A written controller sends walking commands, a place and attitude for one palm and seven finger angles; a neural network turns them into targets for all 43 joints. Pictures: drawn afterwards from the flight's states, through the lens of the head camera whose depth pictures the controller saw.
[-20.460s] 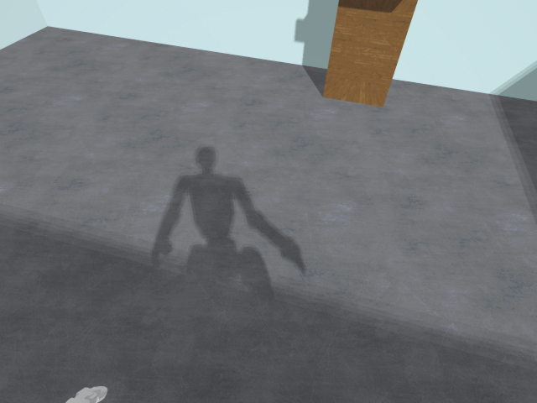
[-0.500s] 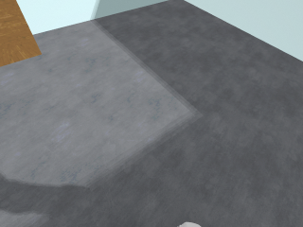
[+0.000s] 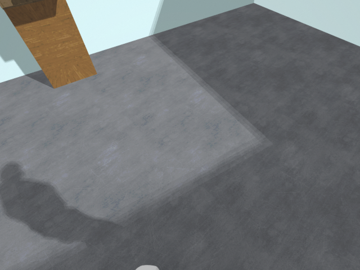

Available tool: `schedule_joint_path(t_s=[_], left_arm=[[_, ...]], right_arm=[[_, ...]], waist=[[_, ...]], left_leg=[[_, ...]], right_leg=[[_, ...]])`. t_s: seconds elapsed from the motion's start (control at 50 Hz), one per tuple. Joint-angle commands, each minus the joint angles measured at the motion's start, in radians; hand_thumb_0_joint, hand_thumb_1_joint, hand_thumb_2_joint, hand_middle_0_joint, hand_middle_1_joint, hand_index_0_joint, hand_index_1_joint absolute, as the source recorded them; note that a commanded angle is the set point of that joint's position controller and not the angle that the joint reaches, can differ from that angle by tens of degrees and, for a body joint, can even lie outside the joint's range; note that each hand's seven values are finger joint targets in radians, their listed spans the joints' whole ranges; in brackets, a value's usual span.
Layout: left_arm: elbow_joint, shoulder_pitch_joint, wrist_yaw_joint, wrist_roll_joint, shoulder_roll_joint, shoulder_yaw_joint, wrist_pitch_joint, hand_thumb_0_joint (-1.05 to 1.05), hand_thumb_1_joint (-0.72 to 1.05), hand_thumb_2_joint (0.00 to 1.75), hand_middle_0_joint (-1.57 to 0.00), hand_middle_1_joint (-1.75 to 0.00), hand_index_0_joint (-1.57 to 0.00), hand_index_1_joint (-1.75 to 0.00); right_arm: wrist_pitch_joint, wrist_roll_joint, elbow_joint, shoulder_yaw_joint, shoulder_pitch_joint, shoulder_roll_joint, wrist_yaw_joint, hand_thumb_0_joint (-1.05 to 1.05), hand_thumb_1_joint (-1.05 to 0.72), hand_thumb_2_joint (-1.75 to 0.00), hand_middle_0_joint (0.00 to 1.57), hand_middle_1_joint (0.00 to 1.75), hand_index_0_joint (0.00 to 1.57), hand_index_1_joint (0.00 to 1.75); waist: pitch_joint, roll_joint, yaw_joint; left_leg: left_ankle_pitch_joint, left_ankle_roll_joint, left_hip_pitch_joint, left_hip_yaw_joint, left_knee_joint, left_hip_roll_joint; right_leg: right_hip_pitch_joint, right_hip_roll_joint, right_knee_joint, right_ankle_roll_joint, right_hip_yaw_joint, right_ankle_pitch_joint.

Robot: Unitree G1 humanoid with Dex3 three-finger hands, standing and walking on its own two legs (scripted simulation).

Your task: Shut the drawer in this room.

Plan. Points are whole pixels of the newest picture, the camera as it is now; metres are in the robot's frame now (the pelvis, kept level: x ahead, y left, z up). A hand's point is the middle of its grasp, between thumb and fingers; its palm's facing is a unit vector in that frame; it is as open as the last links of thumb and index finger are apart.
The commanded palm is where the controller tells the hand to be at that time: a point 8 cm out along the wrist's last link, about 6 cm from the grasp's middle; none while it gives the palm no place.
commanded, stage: stand and wait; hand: left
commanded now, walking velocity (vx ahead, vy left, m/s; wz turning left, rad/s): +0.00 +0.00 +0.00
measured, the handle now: out of the picture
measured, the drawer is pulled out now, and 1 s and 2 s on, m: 0.20 0.20 0.20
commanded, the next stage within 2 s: turn or walk to find it in 0.26 s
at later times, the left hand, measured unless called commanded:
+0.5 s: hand out of the picture -0.05 +0.21 -0.18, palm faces +0.13 -0.97 -0.19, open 7.4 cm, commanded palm none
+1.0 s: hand out of the picture +0.02 +0.20 -0.16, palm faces +0.20 -0.94 -0.26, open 7.4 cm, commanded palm none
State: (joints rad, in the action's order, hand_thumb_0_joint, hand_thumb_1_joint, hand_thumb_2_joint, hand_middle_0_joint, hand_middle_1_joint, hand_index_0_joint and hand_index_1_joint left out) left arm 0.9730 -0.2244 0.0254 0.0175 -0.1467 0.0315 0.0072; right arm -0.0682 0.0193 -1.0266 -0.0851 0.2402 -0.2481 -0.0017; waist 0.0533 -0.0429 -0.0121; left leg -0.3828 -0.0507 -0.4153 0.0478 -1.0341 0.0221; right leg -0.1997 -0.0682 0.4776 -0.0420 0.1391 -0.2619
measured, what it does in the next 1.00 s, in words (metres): steps on the spot: left foot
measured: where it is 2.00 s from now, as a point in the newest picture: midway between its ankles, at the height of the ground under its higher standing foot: outside the picture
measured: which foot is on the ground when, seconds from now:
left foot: up 0.00-0.16, down 0.18-0.90, up 0.92-1.00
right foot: down 0.00-1.00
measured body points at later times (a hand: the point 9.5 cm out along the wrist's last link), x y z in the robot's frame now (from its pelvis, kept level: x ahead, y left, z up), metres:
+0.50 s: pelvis -0.03 +0.03 -0.01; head -0.02 +0.04 +0.44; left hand -0.06 +0.26 -0.17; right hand +0.05 -0.20 -0.16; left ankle -0.04 +0.15 -0.74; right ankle +0.00 -0.08 -0.74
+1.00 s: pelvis -0.02 +0.00 -0.01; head +0.00 -0.02 +0.44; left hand +0.01 +0.25 -0.14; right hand +0.05 -0.22 -0.18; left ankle -0.06 +0.14 -0.70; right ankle -0.04 -0.09 -0.74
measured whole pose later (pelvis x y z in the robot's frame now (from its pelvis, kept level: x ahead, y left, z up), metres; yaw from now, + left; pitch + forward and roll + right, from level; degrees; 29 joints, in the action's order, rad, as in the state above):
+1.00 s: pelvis -0.02 +0.00 -0.01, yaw +11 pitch +0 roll +2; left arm 1.04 -0.17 0.03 0.01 -0.15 0.02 0.00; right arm -0.04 0.01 -1.07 -0.05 0.23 -0.19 0.02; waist 0.03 -0.03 -0.01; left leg -0.47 -0.02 -0.35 0.03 -0.83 -0.02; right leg -0.18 -0.04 0.52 -0.04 0.10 -0.33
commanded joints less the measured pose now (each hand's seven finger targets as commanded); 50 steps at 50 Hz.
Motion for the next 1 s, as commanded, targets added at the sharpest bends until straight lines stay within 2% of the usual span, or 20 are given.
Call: schedule_joint_path(t_s=[0.0, 0.06, 0.1, 0.12, 0.16, 0.18, 0.2, 0.22, 0.32, 0.48, 0.56, 0.62, 0.66, 0.72, 0.78, 0.82, 0.86, 0.88, 0.92, 0.98], left_arm=[[-0.013, -0.086, 0.006, 0.011, -0.2, 0.041, -0.028, 0.0, 0.9, 0.9, -0.2, -0.3, -0.2, -0.3], [0.024, -0.106, 0.006, 0.01, -0.206, 0.041, -0.026, 0.0, 0.9, 0.9, -0.2, -0.3, -0.2, -0.3], [0.035, -0.065, 0.009, 0.001, -0.197, 0.038, -0.023, 0.0, 0.9, 0.9, -0.2, -0.3, -0.2, -0.3], [0.042, -0.052, 0.008, -0.006, -0.182, 0.035, -0.018, 0.0, 0.9, 0.9, -0.2, -0.3, -0.2, -0.3], [0.043, -0.087, 0.005, -0.017, -0.103, 0.012, -0.008, 0.0, 0.9, 0.9, -0.2, -0.3, -0.2, -0.3], [0.055, -0.09, 0.005, -0.013, -0.086, 0.005, -0.005, 0.0, 0.9, 0.9, -0.2, -0.3, -0.2, -0.3], [0.065, -0.08, 0.003, -0.009, -0.078, 0.001, -0.004, 0.0, 0.9, 0.9, -0.2, -0.3, -0.2, -0.3], [0.089, -0.073, 0.002, -0.007, -0.075, -0.003, 0.006, 0.0, 0.9, 0.9, -0.2, -0.3, -0.2, -0.3], [0.143, -0.118, -0.001, -0.002, -0.109, -0.002, 0.003, 0.0, 0.9, 0.9, -0.2, -0.3, -0.2, -0.3], [0.089, -0.062, 0.002, 0.002, -0.167, 0.036, 0.007, 0.0, 0.9, 0.9, -0.2, -0.3, -0.2, -0.3], [0.045, -0.026, 0.002, 0.002, -0.171, 0.049, 0.011, 0.0, 0.9, 0.9, -0.2, -0.3, -0.2, -0.3], [0.018, -0.012, 0.0, -0.004, -0.138, 0.049, 0.013, 0.0, 0.9, 0.9, -0.2, -0.3, -0.2, -0.3], [0.002, 0.011, 0.001, -0.003, -0.114, 0.037, 0.013, 0.0, 0.9, 0.9, -0.2, -0.3, -0.2, -0.3], [0.001, 0.024, 0.003, -0.007, -0.103, 0.028, 0.012, 0.0, 0.9, 0.9, -0.2, -0.3, -0.2, -0.3], [0.022, -0.003, 0.001, -0.014, -0.086, 0.015, -0.001, 0.0, 0.9, 0.9, -0.2, -0.3, -0.2, -0.3], [0.056, -0.07, 0.003, -0.013, -0.103, 0.013, -0.017, 0.0, 0.9, 0.9, -0.2, -0.3, -0.2, -0.3], [0.071, -0.084, 0.014, -0.004, -0.204, 0.025, -0.03, 0.0, 0.9, 0.9, -0.2, -0.3, -0.2, -0.3], [0.059, -0.072, 0.012, -0.004, -0.231, 0.028, -0.028, 0.0, 0.9, 0.9, -0.2, -0.3, -0.2, -0.3], [0.047, -0.045, 0.015, -0.001, -0.209, 0.036, -0.022, 0.0, 0.9, 0.9, -0.2, -0.3, -0.2, -0.3], [0.037, -0.019, 0.012, 0.0, -0.174, 0.021, -0.021, 0.0, 0.9, 0.9, -0.2, -0.3, -0.2, -0.3]], right_arm=[[0.033, -0.006, 0.059, 0.017, -0.056, -0.008, 0.008, 0.0, -0.9, -0.9, 0.2, 0.3, 0.2, 0.3], [0.046, -0.011, 0.045, 0.03, -0.055, 0.008, 0.015, 0.0, -0.9, -0.9, 0.2, 0.3, 0.2, 0.3], [0.057, -0.012, 0.01, 0.037, 0.012, 0.014, 0.02, 0.0, -0.9, -0.9, 0.2, 0.3, 0.2, 0.3], [0.066, -0.014, -0.009, 0.037, 0.037, 0.005, 0.02, 0.0, -0.9, -0.9, 0.2, 0.3, 0.2, 0.3], [0.085, -0.006, -0.007, 0.029, 0.027, -0.075, 0.028, 0.0, -0.9, -0.9, 0.2, 0.3, 0.2, 0.3], [0.081, -0.005, -0.003, 0.03, -0.005, -0.094, 0.031, 0.0, -0.9, -0.9, 0.2, 0.3, 0.2, 0.3], [0.079, -0.001, -0.004, 0.035, -0.032, -0.087, 0.039, 0.0, -0.9, -0.9, 0.2, 0.3, 0.2, 0.3], [0.082, -0.002, -0.017, 0.04, -0.053, -0.067, 0.043, 0.0, -0.9, -0.9, 0.2, 0.3, 0.2, 0.3], [0.071, -0.012, -0.016, 0.045, -0.068, -0.037, 0.043, 0.0, -0.9, -0.9, 0.2, 0.3, 0.2, 0.3], [0.049, -0.004, 0.018, 0.031, -0.022, -0.022, 0.023, 0.0, -0.9, -0.9, 0.2, 0.3, 0.2, 0.3], [0.053, 0.0, 0.034, 0.024, -0.004, -0.032, 0.016, 0.0, -0.9, -0.9, 0.2, 0.3, 0.2, 0.3], [0.061, 0.004, 0.052, 0.016, -0.006, -0.08, 0.018, 0.0, -0.9, -0.9, 0.2, 0.3, 0.2, 0.3], [0.071, 0.004, 0.046, 0.01, 0.022, -0.101, 0.03, 0.0, -0.9, -0.9, 0.2, 0.3, 0.2, 0.3], [0.078, 0.005, 0.028, 0.011, 0.042, -0.094, 0.044, 0.0, -0.9, -0.9, 0.2, 0.3, 0.2, 0.3], [0.074, 0.008, 0.013, 0.017, 0.026, -0.083, 0.045, 0.0, -0.9, -0.9, 0.2, 0.3, 0.2, 0.3], [0.074, -0.004, 0.0, 0.02, 0.03, -0.064, 0.041, 0.0, -0.9, -0.9, 0.2, 0.3, 0.2, 0.3], [0.076, -0.016, 0.018, 0.033, 0.035, 0.015, 0.031, 0.0, -0.9, -0.9, 0.2, 0.3, 0.2, 0.3], [0.066, -0.013, 0.033, 0.027, 0.01, -0.003, 0.03, 0.0, -0.9, -0.9, 0.2, 0.3, 0.2, 0.3], [0.039, -0.003, 0.029, 0.013, -0.027, -0.022, 0.032, 0.0, -0.9, -0.9, 0.2, 0.3, 0.2, 0.3], [0.032, -0.009, 0.0, 0.016, -0.014, 0.005, 0.022, 0.0, -0.9, -0.9, 0.2, 0.3, 0.2, 0.3]], waist=[[-0.044, 0.218, 0.059], [-0.066, 0.223, 0.063], [-0.094, 0.207, 0.023], [-0.098, 0.164, 0.01], [-0.092, -0.092, 0.023], [-0.066, -0.122, 0.033], [-0.017, -0.095, 0.038], [-0.003, -0.201, 0.037], [0.046, -0.048, 0.047], [0.025, 0.137, 0.021], [-0.023, 0.075, 0.018], [-0.022, -0.11, 0.022], [-0.051, -0.158, 0.008], [-0.106, -0.139, 0.008], [-0.117, -0.105, 0.028], [-0.151, -0.031, 0.049], [-0.126, 0.24, 0.04], [-0.077, 0.258, 0.049], [0.001, 0.266, 0.048], [0.041, 0.193, 0.022]], left_leg=[[-0.061, -0.01, 0.002, -0.06, 0.216, 0.004], [-0.045, 0.0, 0.094, -0.089, 0.376, 0.0], [0.103, 0.008, 0.223, -0.097, 0.553, 0.001], [0.209, 0.015, 0.316, -0.086, 0.65, 0.011], [0.372, 0.094, 0.379, 0.115, 0.703, 0.197], [0.379, 0.142, 0.307, 0.143, 0.731, 0.26], [0.373, 0.144, 0.255, 0.108, 0.738, 0.246], [0.357, 0.139, 0.228, 0.102, 0.773, 0.223], [0.292, 0.1, 0.161, 0.043, 0.702, 0.138], [0.093, 0.071, 0.116, -0.01, 0.547, 0.034], [0.137, 0.081, 0.097, 0.039, 0.546, 0.054], [0.183, 0.131, 0.044, 0.239, 0.7, 0.146], [0.4, 0.21, 0.154, 0.354, 0.738, 0.218], [0.628, 0.266, 0.295, 0.34, 0.682, 0.237], [0.7, 0.219, 0.292, 0.248, 0.626, 0.173], [0.586, 0.138, 0.244, 0.178, 0.552, 0.107], [0.16, 0.043, 0.005, 0.026, 0.443, -0.022], [-0.084, 0.032, -0.005, 0.003, 0.363, -0.036], [-0.165, 0.029, -0.038, 0.012, 0.136, -0.011], [-0.098, 0.023, -0.031, -0.014, 0.036, -0.003]], right_leg=[[0.108, -0.223, -0.147, -0.106, -0.196, 0.428], [0.113, -0.22, -0.124, -0.112, -0.205, 0.48], [0.067, -0.191, -0.089, -0.074, -0.178, 0.391], [0.01, -0.162, -0.053, -0.036, -0.159, 0.315], [-0.12, -0.047, 0.027, 0.042, -0.089, 0.076], [-0.082, -0.029, 0.037, 0.061, -0.059, -0.038], [-0.062, -0.023, 0.032, 0.066, -0.064, -0.042], [-0.041, -0.032, 0.048, 0.071, -0.06, -0.055], [0.029, -0.05, -0.049, 0.071, -0.066, 0.104], [-0.081, -0.17, -0.151, 0.008, -0.134, -0.157], [-0.076, -0.169, -0.079, 0.013, -0.083, -0.136], [-0.057, -0.052, 0.118, 0.067, -0.003, -0.06], [-0.14, 0.002, 0.287, 0.076, -0.034, -0.152], [-0.227, 0.007, 0.38, 0.07, -0.109, -0.259], [-0.108, 0.025, 0.146, 0.079, -0.093, -0.161], [0.074, 0.014, -0.106, 0.078, -0.088, 0.099], [0.239, -0.235, -0.118, -0.006, -0.31, 0.432], [0.162, -0.328, -0.133, -0.09, -0.339, 0.486], [0.06, -0.33, -0.152, -0.147, -0.327, 0.5], [0.028, -0.246, -0.133, -0.113, -0.199, 0.539]])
